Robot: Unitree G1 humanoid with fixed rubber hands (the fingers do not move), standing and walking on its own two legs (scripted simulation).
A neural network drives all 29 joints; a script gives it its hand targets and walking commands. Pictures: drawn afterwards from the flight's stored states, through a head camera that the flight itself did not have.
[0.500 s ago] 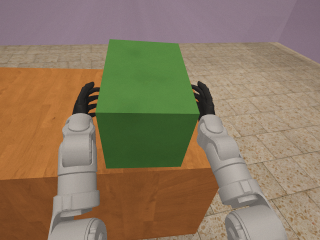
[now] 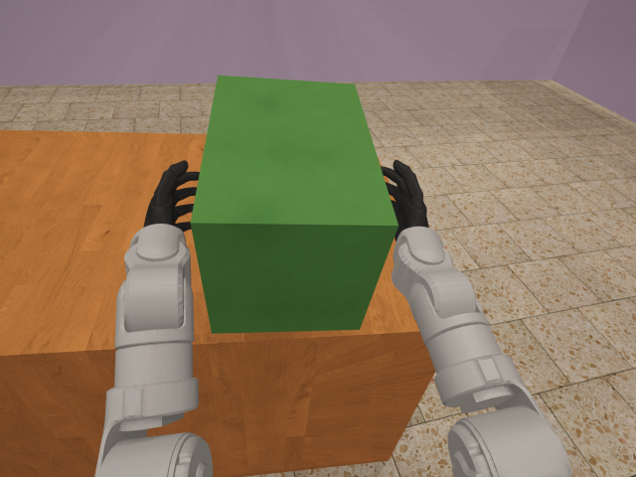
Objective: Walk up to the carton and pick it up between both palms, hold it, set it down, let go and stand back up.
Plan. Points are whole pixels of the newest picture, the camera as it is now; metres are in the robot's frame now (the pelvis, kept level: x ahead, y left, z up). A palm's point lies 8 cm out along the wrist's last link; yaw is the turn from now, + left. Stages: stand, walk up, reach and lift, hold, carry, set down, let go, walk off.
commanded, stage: hold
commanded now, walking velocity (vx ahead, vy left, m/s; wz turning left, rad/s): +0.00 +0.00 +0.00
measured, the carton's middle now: (287, 200) +0.44 +0.02 +0.16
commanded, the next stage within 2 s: set down in 0.22 s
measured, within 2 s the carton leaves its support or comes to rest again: neither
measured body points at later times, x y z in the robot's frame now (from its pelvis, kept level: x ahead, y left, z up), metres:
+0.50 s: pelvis +0.00 +0.00 +0.00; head -0.05 +0.02 +0.45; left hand +0.36 +0.17 +0.18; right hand +0.38 -0.12 +0.18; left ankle +0.05 +0.13 -0.75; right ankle -0.02 -0.11 -0.75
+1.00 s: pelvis +0.01 -0.01 +0.00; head +0.01 +0.02 +0.45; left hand +0.39 +0.16 +0.12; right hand +0.41 -0.13 +0.14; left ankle +0.05 +0.13 -0.75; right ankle -0.02 -0.11 -0.75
